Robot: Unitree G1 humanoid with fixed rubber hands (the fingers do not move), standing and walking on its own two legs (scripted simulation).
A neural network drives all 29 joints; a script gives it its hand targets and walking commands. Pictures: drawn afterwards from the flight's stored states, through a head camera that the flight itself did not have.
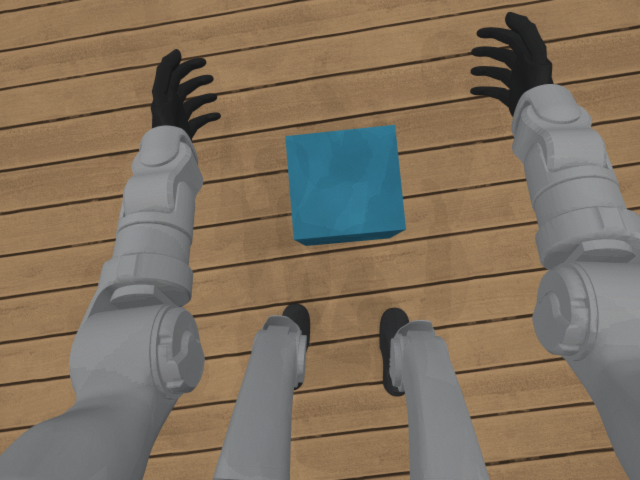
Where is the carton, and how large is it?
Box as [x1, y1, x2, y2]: [285, 125, 405, 245]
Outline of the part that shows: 394,125 285,136 293,235 295,240 305,245 388,238 405,229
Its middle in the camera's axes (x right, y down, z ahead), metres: +0.05 -0.09 +0.85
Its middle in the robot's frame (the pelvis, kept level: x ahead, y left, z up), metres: +0.49 +0.01 -0.51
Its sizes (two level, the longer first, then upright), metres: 0.210 0.200 0.250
